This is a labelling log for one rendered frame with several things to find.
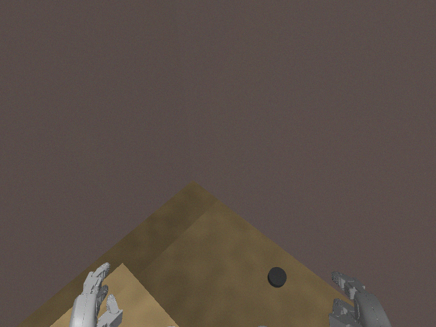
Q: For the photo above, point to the left robot hand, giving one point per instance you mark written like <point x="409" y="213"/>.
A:
<point x="87" y="305"/>

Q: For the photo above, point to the right robot hand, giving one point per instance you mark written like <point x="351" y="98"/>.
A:
<point x="367" y="310"/>

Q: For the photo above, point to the tin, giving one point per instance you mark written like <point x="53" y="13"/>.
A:
<point x="277" y="277"/>

